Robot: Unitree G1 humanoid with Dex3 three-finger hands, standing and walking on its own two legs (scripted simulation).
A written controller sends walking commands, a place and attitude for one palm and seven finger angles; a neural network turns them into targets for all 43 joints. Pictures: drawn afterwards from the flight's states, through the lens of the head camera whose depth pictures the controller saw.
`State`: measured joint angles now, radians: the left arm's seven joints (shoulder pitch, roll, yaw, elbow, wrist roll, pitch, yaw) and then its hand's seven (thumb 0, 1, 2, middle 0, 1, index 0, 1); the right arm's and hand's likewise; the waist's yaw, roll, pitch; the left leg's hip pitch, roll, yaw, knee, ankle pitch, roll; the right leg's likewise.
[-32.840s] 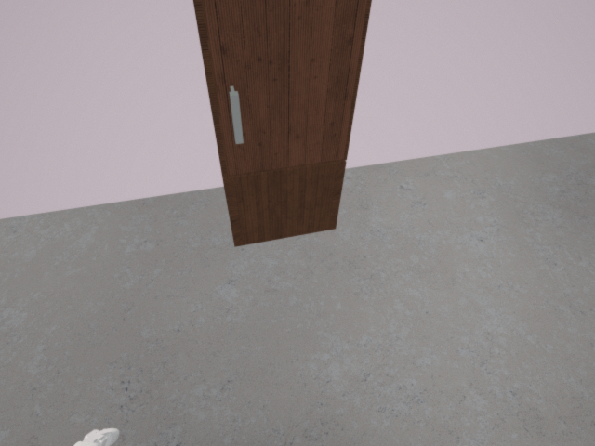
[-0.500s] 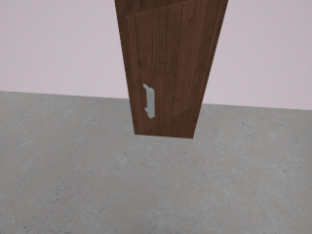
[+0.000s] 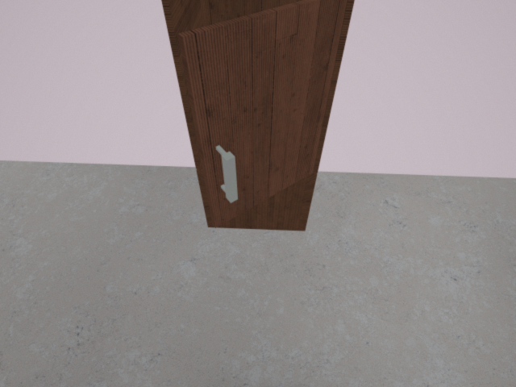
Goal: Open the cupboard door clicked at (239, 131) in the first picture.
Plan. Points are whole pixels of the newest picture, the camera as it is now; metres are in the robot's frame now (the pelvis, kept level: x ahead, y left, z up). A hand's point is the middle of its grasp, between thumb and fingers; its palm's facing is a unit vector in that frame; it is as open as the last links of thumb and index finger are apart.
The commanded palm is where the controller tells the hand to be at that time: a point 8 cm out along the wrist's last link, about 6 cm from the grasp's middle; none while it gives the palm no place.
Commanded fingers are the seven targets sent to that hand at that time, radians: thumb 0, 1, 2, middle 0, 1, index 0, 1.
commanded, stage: look to check the result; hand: left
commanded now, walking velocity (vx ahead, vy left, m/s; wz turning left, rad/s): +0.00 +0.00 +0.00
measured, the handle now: (225, 174) +0.63 +0.11 -0.11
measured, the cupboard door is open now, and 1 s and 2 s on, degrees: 39 39 39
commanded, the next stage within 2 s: walk to a spot facing it in 0.48 s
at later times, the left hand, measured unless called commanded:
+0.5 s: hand out of the picture +0.09 +0.24 -0.16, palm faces +0.01 -0.94 -0.33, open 7.4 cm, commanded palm none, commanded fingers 0.00 0.90 0.90 -0.20 -0.30 -0.20 -0.30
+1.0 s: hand out of the picture +0.09 +0.18 -0.18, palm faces -0.13 -0.96 -0.27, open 7.4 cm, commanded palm none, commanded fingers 0.00 0.90 0.90 -0.20 -0.30 -0.20 -0.30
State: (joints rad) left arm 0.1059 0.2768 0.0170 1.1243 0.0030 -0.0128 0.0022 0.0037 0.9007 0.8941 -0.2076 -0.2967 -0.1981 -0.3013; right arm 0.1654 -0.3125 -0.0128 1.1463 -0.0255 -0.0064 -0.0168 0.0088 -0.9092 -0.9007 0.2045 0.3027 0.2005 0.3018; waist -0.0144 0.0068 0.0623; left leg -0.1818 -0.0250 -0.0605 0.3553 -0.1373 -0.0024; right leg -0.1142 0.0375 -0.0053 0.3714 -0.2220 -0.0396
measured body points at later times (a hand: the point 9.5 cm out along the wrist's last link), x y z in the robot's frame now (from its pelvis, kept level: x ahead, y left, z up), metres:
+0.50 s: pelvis +0.02 +0.00 +0.00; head +0.04 -0.01 +0.45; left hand +0.09 +0.29 -0.13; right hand +0.10 -0.28 -0.14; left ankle +0.04 +0.12 -0.75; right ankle -0.01 -0.09 -0.75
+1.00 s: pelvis +0.01 -0.02 -0.02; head +0.05 -0.04 +0.43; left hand +0.10 +0.23 -0.16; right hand +0.02 -0.27 -0.18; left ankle +0.04 +0.12 -0.75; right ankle -0.02 -0.09 -0.74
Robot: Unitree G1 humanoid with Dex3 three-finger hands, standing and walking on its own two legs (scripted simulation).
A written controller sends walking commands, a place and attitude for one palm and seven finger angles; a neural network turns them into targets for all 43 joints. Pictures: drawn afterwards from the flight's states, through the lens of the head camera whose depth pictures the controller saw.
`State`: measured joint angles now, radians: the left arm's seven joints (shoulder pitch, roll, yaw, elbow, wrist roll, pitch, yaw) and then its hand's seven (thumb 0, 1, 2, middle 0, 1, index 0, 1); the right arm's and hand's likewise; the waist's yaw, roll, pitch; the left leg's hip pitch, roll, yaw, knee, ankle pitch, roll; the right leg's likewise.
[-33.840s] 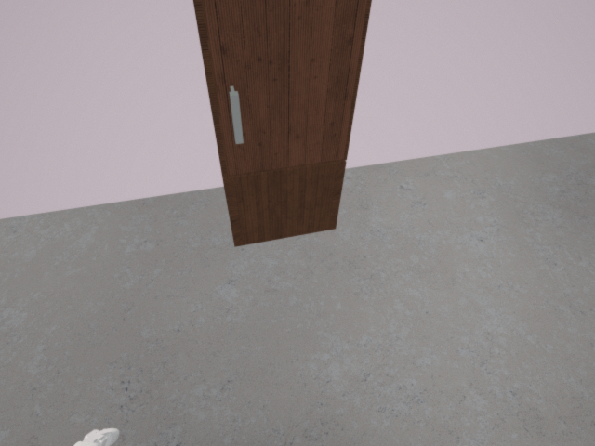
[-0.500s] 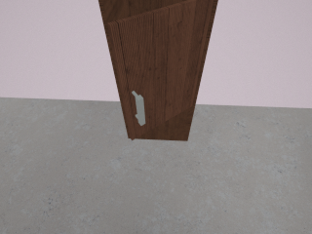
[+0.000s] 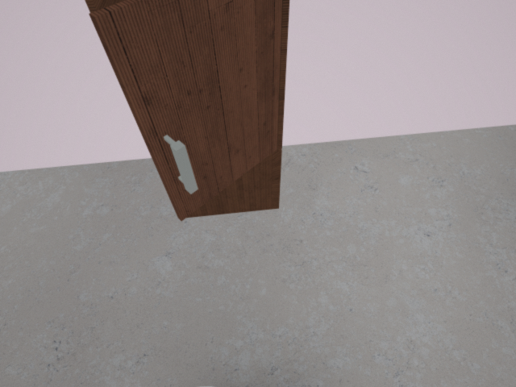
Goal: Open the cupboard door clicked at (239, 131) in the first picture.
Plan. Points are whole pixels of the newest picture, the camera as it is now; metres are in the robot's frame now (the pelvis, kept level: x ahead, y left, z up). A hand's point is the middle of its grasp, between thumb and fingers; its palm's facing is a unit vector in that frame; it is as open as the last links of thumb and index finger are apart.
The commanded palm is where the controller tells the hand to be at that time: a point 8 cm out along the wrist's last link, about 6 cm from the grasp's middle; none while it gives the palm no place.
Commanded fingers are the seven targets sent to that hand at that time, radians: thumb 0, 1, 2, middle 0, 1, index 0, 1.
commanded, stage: walk to a spot facing it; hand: left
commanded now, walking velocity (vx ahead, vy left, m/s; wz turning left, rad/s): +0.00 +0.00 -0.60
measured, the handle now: (180, 164) +0.58 +0.24 -0.10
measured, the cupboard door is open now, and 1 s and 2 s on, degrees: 39 39 39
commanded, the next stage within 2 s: none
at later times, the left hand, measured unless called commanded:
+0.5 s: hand out of the picture +0.07 +0.19 -0.15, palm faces -0.13 -0.96 -0.26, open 7.4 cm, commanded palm none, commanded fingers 0.00 0.90 0.90 -0.20 -0.30 -0.20 -0.30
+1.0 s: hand (206, 328) +0.23 +0.13 -0.16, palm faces -0.52 -0.81 -0.29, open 7.4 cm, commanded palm none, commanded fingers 0.00 0.90 0.90 -0.20 -0.30 -0.20 -0.30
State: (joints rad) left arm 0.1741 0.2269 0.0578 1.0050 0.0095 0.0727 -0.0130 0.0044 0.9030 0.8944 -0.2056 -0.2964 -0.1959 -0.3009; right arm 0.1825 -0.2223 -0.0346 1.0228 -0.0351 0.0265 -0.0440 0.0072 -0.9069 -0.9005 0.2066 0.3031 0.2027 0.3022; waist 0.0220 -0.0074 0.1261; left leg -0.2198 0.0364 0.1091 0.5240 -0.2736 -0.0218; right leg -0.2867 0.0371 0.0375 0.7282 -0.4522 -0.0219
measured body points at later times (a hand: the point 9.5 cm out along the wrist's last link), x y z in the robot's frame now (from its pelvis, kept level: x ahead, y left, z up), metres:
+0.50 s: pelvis +0.01 +0.00 +0.01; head +0.06 -0.01 +0.46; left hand +0.08 +0.24 -0.13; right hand +0.10 -0.28 -0.12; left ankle +0.03 +0.15 -0.68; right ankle -0.01 -0.09 -0.73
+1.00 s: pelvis +0.01 -0.01 -0.01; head +0.06 -0.04 +0.44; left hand +0.26 +0.17 -0.14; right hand -0.11 -0.26 -0.15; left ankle +0.05 +0.14 -0.71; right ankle -0.05 -0.11 -0.73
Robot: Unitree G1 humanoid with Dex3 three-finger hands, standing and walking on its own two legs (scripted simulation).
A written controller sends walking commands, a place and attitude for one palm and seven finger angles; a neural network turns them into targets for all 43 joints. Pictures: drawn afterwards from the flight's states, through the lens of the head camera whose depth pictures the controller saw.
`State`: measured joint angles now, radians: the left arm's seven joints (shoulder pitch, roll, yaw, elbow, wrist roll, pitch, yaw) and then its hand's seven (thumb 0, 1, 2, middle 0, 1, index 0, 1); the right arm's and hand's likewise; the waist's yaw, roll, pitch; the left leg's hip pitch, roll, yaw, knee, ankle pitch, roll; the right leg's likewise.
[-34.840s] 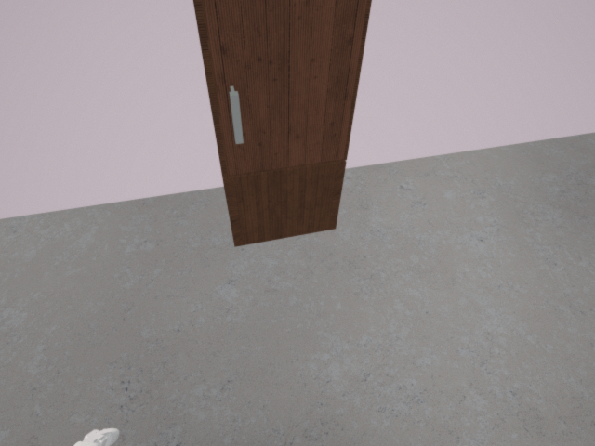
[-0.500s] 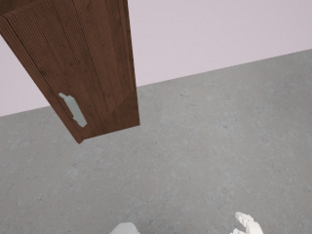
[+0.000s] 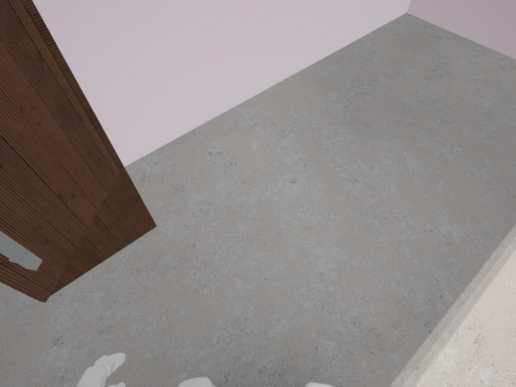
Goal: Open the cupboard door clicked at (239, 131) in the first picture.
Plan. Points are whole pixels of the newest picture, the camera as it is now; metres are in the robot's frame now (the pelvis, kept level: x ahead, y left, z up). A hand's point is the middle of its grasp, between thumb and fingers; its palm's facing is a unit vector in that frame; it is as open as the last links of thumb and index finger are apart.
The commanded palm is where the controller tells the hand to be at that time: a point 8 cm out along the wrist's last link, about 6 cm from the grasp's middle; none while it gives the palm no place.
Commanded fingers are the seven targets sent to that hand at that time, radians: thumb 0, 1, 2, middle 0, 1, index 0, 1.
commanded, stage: walk to a spot facing it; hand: left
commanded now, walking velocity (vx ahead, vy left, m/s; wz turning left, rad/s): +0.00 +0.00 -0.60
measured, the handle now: (0, 246) +0.34 +0.52 -0.09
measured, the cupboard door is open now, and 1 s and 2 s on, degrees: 39 39 39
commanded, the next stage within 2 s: turn to face it in 1.54 s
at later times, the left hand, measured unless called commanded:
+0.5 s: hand (174, 334) +0.21 +0.17 -0.14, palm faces -0.30 -0.94 -0.18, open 7.4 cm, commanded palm none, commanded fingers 0.00 0.90 0.90 -0.20 -0.30 -0.20 -0.30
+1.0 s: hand (250, 276) +0.33 +0.04 -0.17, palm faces -0.50 -0.85 -0.16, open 7.4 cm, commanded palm none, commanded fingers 0.00 0.90 0.90 -0.20 -0.30 -0.20 -0.30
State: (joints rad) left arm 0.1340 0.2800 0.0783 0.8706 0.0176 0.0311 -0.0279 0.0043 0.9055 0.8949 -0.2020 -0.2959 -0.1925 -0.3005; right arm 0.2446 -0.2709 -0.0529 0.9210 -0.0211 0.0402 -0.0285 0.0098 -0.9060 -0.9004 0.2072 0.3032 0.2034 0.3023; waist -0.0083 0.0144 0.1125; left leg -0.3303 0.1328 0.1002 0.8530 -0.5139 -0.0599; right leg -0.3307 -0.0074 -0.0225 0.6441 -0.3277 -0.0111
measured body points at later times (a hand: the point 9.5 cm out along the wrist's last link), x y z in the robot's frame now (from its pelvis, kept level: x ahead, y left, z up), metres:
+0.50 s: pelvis +0.06 +0.00 +0.02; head +0.11 +0.00 +0.47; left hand +0.23 +0.22 -0.12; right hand -0.01 -0.24 -0.11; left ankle +0.05 +0.14 -0.72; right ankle +0.00 -0.13 -0.65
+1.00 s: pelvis +0.23 -0.11 +0.01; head +0.27 -0.12 +0.46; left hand +0.36 +0.08 -0.15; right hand +0.20 -0.39 -0.11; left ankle +0.38 -0.06 -0.71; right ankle +0.07 -0.15 -0.72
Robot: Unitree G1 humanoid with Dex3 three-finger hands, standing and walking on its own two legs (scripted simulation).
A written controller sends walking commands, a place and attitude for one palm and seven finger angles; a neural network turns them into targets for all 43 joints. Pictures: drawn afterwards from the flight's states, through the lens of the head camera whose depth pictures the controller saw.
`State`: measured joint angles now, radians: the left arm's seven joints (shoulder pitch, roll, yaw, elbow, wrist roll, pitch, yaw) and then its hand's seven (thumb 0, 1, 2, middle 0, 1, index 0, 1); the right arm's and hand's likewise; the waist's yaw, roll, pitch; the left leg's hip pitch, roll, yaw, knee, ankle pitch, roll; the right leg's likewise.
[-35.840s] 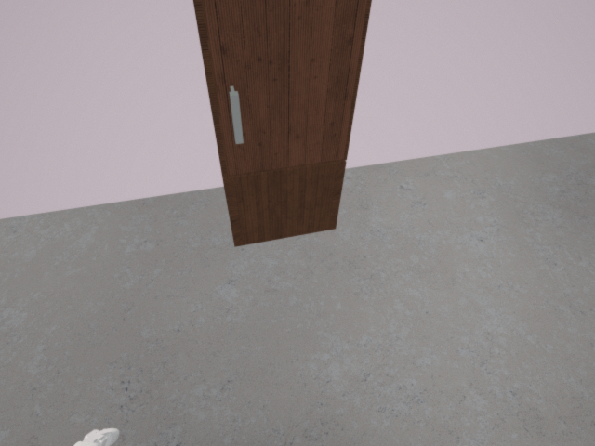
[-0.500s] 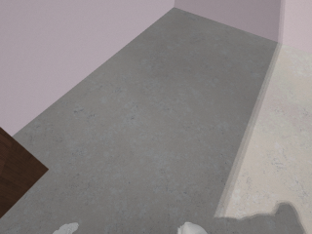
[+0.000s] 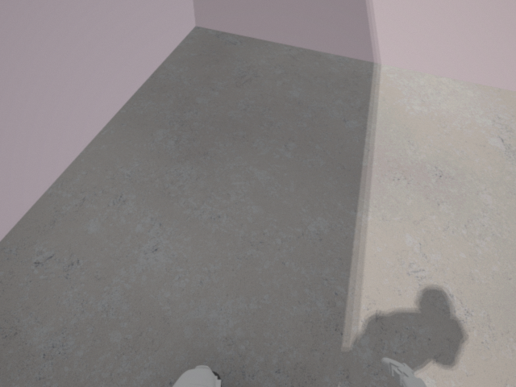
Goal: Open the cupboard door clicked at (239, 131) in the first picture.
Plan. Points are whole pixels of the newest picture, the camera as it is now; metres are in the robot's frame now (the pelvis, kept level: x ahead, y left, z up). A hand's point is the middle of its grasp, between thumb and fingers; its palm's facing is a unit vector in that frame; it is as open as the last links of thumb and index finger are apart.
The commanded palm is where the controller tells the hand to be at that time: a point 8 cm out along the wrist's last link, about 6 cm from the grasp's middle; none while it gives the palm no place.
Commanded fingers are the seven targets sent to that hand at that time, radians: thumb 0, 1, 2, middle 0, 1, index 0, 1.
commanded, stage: walk to a spot facing it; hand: left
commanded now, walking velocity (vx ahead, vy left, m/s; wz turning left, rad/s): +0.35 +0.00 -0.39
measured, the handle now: out of the picture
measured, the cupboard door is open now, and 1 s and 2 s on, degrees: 39 39 39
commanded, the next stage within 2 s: turn to face it in 0.54 s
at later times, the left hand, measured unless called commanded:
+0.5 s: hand (219, 248) +0.40 +0.12 -0.16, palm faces -0.22 -0.95 -0.23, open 7.4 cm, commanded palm none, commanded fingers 0.00 0.90 0.90 -0.20 -0.30 -0.20 -0.30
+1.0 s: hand (224, 221) +0.48 +0.12 -0.17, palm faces -0.07 -0.98 -0.18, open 7.4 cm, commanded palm none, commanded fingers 0.00 0.90 0.90 -0.20 -0.30 -0.20 -0.30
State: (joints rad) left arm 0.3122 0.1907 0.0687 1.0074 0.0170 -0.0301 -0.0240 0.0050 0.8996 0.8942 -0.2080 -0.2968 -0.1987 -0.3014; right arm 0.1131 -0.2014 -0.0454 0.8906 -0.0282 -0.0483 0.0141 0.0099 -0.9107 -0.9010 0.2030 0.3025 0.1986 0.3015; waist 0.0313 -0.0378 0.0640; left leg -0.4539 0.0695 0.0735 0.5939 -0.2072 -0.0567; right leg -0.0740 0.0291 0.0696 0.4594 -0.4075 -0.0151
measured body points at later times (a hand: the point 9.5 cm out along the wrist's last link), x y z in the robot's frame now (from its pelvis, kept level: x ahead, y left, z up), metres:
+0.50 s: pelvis +0.22 -0.05 -0.01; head +0.26 -0.07 +0.44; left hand +0.41 +0.17 -0.14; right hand +0.10 -0.28 -0.16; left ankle +0.13 +0.11 -0.66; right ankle +0.25 -0.15 -0.73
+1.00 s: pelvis +0.39 -0.06 +0.01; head +0.43 -0.04 +0.45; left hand +0.48 +0.17 -0.16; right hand +0.42 -0.30 -0.13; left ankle +0.46 +0.02 -0.73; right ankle +0.34 -0.20 -0.67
